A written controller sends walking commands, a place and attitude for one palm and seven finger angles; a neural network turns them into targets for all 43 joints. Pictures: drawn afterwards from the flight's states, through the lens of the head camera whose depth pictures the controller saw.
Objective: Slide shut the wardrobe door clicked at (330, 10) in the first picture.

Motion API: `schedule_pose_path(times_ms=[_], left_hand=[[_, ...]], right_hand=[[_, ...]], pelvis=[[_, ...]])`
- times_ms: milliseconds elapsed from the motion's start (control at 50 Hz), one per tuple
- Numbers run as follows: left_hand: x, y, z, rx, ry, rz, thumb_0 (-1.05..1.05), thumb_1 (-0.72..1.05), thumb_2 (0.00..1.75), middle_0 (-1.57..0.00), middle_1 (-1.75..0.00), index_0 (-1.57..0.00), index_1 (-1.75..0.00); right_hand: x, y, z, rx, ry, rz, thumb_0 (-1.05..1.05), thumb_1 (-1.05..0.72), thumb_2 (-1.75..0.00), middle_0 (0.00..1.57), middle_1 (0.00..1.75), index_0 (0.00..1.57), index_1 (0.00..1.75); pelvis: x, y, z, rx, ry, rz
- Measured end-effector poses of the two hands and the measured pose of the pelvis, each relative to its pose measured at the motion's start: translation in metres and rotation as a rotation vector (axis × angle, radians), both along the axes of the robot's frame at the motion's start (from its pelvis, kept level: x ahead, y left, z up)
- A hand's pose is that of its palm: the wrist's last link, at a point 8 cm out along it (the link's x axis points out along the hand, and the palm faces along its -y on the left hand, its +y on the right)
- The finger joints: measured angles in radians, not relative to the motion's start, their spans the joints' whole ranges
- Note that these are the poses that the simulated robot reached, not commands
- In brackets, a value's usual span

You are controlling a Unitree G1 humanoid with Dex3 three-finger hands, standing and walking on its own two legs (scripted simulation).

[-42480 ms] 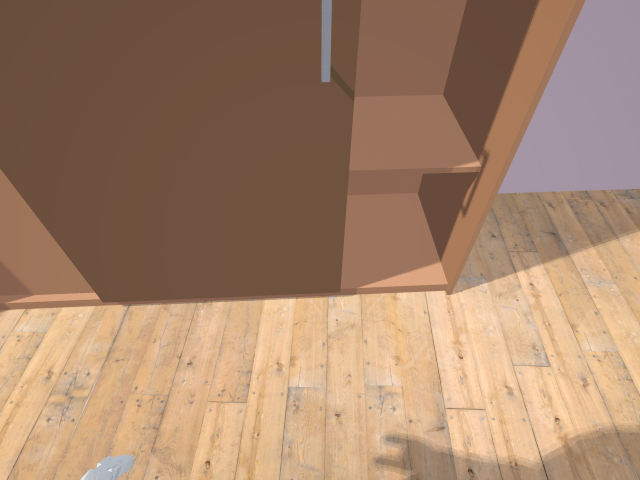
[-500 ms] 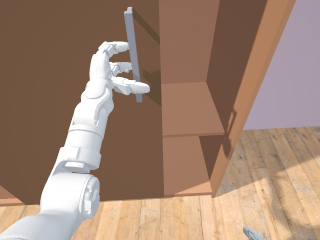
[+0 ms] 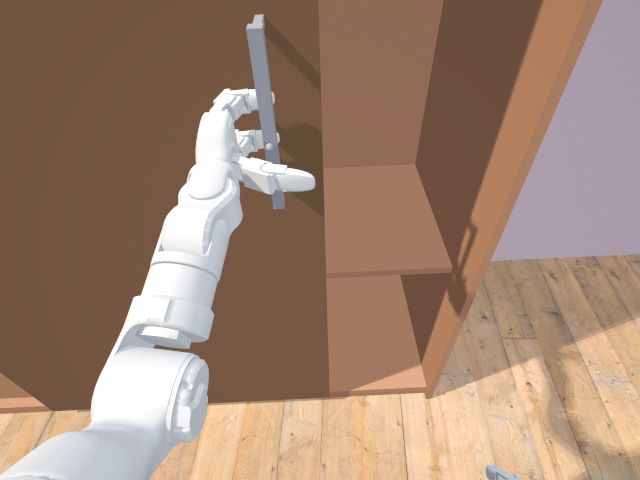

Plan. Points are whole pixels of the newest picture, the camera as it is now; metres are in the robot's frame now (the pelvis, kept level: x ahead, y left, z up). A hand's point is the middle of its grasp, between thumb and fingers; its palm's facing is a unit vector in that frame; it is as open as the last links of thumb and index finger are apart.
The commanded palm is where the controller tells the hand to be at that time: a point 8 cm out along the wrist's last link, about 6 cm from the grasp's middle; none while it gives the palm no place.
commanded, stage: slide the fingers in behind the handle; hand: left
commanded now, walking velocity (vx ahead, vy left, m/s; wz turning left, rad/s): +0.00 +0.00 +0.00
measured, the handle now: (270, 123) +0.49 +0.08 +0.23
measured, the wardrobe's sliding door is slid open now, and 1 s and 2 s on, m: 0.31 0.31 0.31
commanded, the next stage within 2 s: grip the handle and tug to test in 0.70 s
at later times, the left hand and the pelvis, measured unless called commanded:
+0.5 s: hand (288, 146) +0.43 +0.05 +0.23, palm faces +0.06 -1.00 +0.01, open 14.0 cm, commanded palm +0.41 +0.10 +0.23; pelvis -0.01 +0.00 +0.00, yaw +1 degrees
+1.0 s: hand (282, 147) +0.43 +0.06 +0.23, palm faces +0.04 -1.00 +0.02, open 13.1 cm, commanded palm +0.40 +0.11 +0.23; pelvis +0.00 +0.00 +0.00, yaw +0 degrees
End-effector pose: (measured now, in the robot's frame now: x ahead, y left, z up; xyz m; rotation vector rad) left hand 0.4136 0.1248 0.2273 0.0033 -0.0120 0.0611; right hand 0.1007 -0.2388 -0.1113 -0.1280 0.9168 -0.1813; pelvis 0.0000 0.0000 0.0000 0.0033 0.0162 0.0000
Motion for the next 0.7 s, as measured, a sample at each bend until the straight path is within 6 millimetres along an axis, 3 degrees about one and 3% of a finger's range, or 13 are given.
schedule_pose_path(times_ms=[100, 220, 380, 700], left_hand=[[-0.006, -0.010, -0.004, -0.028, -0.007, -0.038, -0.02, -0.50, 0.30, -0.30, -1.20, -0.29, -1.20], [-0.009, -0.021, 0.006, -0.012, -0.027, -0.028, -0.02, -0.50, 0.30, -0.30, -1.20, -0.30, -1.20], [-0.010, -0.024, 0.007, -0.007, 0.011, -0.005, -0.02, -0.50, 0.30, -0.30, -1.20, -0.29, -1.20], [0.001, -0.022, 0.003, -0.016, 0.007, -0.008, -0.02, -0.50, 0.30, -0.30, -1.20, -0.30, -1.20]], right_hand=[[0.004, -0.001, 0.001, -0.009, -0.004, 0.003, 0.01, -0.91, -0.89, 0.20, 0.30, 0.20, 0.30], [0.018, 0.001, 0.005, -0.002, -0.049, 0.014, 0.01, -0.91, -0.89, 0.20, 0.30, 0.20, 0.30], [0.025, 0.006, 0.008, 0.008, -0.065, 0.039, 0.01, -0.91, -0.89, 0.20, 0.30, 0.20, 0.30], [-0.009, -0.003, -0.001, -0.014, 0.017, -0.002, 0.01, -0.91, -0.89, 0.20, 0.30, 0.20, 0.30]], pelvis=[[0.000, 0.001, 0.000, 0.000, -0.003, 0.003], [-0.002, 0.000, 0.000, 0.001, -0.007, 0.004], [-0.005, -0.002, 0.000, 0.002, -0.013, 0.010], [-0.009, -0.002, 0.000, 0.001, -0.002, 0.004]])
